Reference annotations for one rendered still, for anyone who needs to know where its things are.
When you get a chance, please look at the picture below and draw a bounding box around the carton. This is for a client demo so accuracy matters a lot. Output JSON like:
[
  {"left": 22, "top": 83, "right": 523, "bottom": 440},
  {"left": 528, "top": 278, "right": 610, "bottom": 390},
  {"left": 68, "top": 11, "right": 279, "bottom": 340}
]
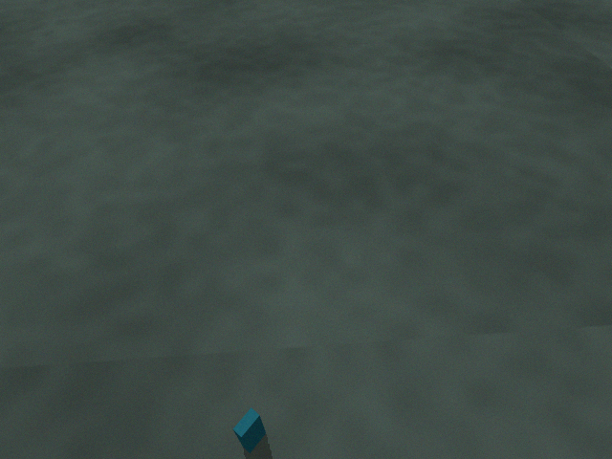
[{"left": 233, "top": 408, "right": 266, "bottom": 453}]

